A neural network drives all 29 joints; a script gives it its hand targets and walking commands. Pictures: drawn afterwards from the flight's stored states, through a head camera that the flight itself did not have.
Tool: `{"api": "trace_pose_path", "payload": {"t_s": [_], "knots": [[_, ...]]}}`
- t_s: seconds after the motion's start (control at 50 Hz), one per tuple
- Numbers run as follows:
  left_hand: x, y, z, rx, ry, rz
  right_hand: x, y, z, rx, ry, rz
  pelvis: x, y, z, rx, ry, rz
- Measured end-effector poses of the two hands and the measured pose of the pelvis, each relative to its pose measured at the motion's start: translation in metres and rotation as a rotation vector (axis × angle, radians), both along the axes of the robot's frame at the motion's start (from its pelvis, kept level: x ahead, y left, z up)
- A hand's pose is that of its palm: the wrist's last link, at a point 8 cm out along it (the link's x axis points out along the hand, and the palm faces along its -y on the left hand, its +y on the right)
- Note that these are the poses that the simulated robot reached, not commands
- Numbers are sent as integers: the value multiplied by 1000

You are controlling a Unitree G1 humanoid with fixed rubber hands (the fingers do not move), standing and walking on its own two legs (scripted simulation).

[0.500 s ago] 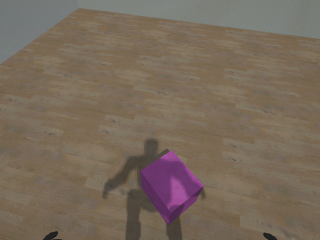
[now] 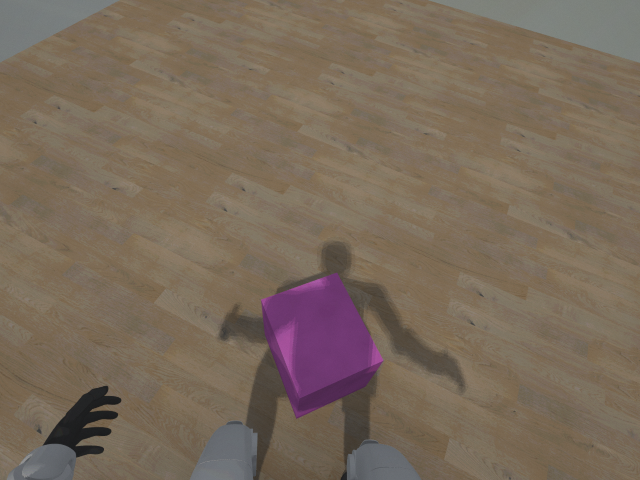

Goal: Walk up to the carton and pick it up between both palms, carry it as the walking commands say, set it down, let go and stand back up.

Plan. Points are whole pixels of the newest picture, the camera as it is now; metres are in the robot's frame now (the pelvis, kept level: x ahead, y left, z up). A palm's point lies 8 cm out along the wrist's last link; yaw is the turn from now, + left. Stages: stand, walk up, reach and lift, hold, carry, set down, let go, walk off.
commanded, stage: walk up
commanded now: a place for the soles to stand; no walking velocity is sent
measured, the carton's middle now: (316, 346) +0.48 -0.04 -0.61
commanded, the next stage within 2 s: none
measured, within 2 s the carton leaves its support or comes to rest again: neither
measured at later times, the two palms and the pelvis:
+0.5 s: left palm out of the picture +0.03 +0.12 -0.13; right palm out of the picture +0.19 -0.55 -0.07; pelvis +0.01 -0.21 -0.03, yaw +15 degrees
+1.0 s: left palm out of the picture -0.06 +0.08 -0.06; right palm out of the picture +0.26 -0.50 -0.08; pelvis +0.02 -0.25 +0.02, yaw +26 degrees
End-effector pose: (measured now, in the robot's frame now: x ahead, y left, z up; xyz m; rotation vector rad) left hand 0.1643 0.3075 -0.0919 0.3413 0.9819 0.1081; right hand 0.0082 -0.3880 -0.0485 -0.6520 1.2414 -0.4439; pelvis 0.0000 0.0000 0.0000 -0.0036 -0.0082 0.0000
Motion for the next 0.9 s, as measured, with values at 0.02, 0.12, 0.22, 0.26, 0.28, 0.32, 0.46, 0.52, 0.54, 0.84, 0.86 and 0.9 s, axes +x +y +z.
{"api": "trace_pose_path", "payload": {"t_s": [0.02, 0.12, 0.22, 0.26, 0.28, 0.32, 0.46, 0.52, 0.54, 0.84, 0.86, 0.9], "knots": [[-10, -5, -1, -7, 9, 22, 13, -1, 1, 13, -16, 28, 1, -4, 2, 4, -2, 13], [-45, -14, -14, 6, 32, 118, 56, -14, 2, 10, -64, 183, 9, -27, -8, 4, -7, 81], [-71, -31, -26, 34, 74, 174, 82, -47, 11, -23, -111, 251, 12, -68, -15, 15, -20, 122], [-79, -42, -31, 40, 77, 191, 94, -63, 11, -30, -123, 285, 12, -87, -19, 9, -21, 142], [-82, -49, -33, 43, 76, 200, 100, -72, 10, -33, -129, 302, 12, -97, -22, 7, -22, 151], [-87, -66, -37, 48, 69, 215, 113, -91, 7, -36, -144, 341, 12, -119, -29, -1, -20, 171], [-120, -157, -48, 40, 50, 301, 165, -157, -23, 26, -190, 391, 12, -201, -44, -18, -20, 240], [-140, -195, -38, 4, 73, 372, 183, -159, -25, 94, -194, 416, 15, -218, -29, 12, -13, 269], [-146, -205, -33, 1, 81, 386, 188, -158, -25, 120, -189, 432, 15, -222, -24, 18, -8, 275], [-232, -221, 22, 148, 175, 562, 227, -130, -38, 331, -117, 564, 23, -250, 5, 8, -1, 415], [-231, -222, 24, 151, 163, 564, 230, -129, -39, 341, -117, 559, 24, -251, 6, -1, -4, 419], [-228, -225, 28, 158, 139, 563, 236, -123, -40, 359, -118, 556, 25, -253, 8, -1, -4, 427]]}}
